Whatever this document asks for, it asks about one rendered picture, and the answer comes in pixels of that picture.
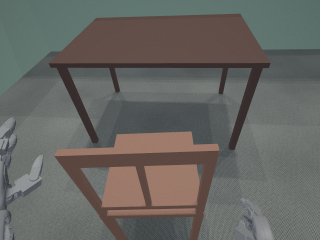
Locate chair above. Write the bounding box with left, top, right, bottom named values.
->
left=54, top=131, right=220, bottom=240

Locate robot right hand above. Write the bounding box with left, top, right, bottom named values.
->
left=235, top=197, right=274, bottom=240

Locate left robot forearm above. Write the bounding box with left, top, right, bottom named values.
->
left=0, top=209, right=15, bottom=240

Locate robot left hand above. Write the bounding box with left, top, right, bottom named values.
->
left=0, top=117, right=43, bottom=209

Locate table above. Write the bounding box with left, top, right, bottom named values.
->
left=48, top=13, right=271, bottom=150

